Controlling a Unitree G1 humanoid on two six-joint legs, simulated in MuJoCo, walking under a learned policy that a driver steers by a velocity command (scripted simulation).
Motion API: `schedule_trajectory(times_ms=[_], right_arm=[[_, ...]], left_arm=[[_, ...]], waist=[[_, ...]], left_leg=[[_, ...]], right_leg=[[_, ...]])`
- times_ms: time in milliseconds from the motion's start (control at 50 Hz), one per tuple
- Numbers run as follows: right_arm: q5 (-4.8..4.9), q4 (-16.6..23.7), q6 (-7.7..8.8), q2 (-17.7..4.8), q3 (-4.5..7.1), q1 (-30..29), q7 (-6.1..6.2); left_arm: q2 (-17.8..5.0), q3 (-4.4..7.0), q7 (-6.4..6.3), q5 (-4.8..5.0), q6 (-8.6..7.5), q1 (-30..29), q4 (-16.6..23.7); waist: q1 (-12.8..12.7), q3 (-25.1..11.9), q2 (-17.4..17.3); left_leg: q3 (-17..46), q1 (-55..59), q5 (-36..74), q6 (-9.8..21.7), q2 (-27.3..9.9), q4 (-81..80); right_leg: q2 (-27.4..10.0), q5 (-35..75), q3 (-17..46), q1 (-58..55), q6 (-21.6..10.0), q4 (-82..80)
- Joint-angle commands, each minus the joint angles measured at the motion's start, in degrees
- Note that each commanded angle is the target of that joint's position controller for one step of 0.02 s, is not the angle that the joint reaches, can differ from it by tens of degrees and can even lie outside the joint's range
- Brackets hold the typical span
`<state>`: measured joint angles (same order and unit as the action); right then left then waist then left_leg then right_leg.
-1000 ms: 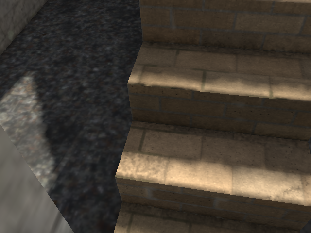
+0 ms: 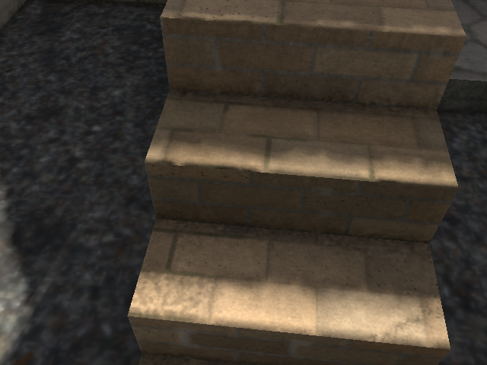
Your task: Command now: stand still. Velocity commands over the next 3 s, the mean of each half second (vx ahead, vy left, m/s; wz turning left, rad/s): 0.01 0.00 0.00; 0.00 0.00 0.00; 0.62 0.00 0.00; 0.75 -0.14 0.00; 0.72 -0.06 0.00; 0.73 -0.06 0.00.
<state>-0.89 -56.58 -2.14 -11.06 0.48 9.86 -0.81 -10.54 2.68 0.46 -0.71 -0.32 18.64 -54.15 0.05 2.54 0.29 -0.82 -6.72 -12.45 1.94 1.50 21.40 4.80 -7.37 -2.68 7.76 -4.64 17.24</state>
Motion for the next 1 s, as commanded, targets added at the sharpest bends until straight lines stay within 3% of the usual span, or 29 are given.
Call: schedule_trajectory(times_ms=[20, 180, 400, 460, 980, 1000], right_arm=[[-0.08, 1.21, 1.42, -4.28, 0.92, -1.0, 0.73], [0.22, -0.57, 2.3, -4.57, 1.46, -1.82, 0.18], [0.47, -1.49, 2.29, -3.87, 1.93, -3.11, 0.2], [0.54, -0.32, 2.27, -3.95, 2.01, -3.26, 0.3], [0.78, 1.8, 3.39, -5.27, 2.79, -3.34, -0.7], [-0.76, -0.49, 2.03, -2.18, 1.1, 1.05, 0.38]], left_arm=[[-5.29, 1.67, -1.91, -0.37, 0.09, 2.38, 1.61], [-5.17, 2.28, -2.0, -0.01, 0.37, 1.89, 1.18], [-5.56, 2.97, -1.77, 0.22, 0.0, 1.16, 0.52], [-5.5, 2.99, -1.39, 0.51, -0.55, -0.22, 1.44], [-6.58, 3.26, -0.8, 0.32, -0.2, -2.23, 2.72], [-0.83, 0.57, -0.84, 0.35, -1.26, 0.29, 1.22]], waist=[[-0.1, 1.1, -1.84], [-0.26, 0.81, -0.06], [-0.15, 0.0, -0.69], [0.11, 0.2, -1.12], [-0.2, -1.15, -0.59], [0.39, -2.47, -2.67]], left_leg=[[8.29, -2.4, 0.91, -0.63, -8.45, -4.91], [8.21, -2.26, 0.63, -0.63, -8.48, -5.66], [8.03, -1.81, -0.12, -0.85, -8.71, -5.61], [7.75, -1.77, -0.84, -0.43, -8.63, -5.92], [7.89, -2.6, -0.21, -1.34, -9.47, -5.78], [5.25, -1.32, -0.2, -0.38, -7.13, -6.9]], right_leg=[[-10.64, 1.6, 9.62, 0.1, 2.6, -3.92], [-10.87, 3.73, 9.77, -1.44, 2.8, -4.43], [-11.42, 5.03, 10.61, -2.12, 3.44, -5.4], [-11.89, 2.23, 11.48, -1.05, 1.72, -5.22], [-12.41, 8.63, 12.77, -4.94, 2.32, -5.42], [-12.23, 0.35, 12.01, -3.87, 2.04, -5.72]])
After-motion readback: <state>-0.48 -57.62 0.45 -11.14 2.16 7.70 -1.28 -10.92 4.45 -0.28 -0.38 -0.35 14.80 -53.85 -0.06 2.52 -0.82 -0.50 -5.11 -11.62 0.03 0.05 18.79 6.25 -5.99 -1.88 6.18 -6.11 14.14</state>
